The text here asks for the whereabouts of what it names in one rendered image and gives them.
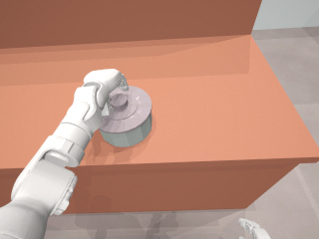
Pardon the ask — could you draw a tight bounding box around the left robot forearm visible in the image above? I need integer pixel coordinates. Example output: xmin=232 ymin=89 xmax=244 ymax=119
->
xmin=11 ymin=80 xmax=110 ymax=200

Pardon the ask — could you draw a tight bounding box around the knob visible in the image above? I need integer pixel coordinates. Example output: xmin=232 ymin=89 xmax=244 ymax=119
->
xmin=110 ymin=94 xmax=129 ymax=111

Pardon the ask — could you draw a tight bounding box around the left robot upper arm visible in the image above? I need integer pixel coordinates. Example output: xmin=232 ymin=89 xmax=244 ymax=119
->
xmin=0 ymin=158 xmax=78 ymax=239

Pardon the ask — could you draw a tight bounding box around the pot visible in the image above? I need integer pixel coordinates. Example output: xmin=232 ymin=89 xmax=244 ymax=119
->
xmin=100 ymin=113 xmax=153 ymax=147

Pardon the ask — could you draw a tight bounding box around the robot left hand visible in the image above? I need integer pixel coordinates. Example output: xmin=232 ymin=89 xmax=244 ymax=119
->
xmin=83 ymin=69 xmax=130 ymax=117

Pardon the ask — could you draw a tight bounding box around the robot right hand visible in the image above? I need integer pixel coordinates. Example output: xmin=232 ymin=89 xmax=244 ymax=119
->
xmin=238 ymin=218 xmax=271 ymax=239

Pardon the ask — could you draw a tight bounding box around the table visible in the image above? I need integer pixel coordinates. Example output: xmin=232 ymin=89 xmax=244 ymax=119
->
xmin=0 ymin=0 xmax=319 ymax=214

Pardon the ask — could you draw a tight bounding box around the lid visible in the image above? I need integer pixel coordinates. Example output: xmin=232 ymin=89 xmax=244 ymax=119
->
xmin=98 ymin=86 xmax=153 ymax=134

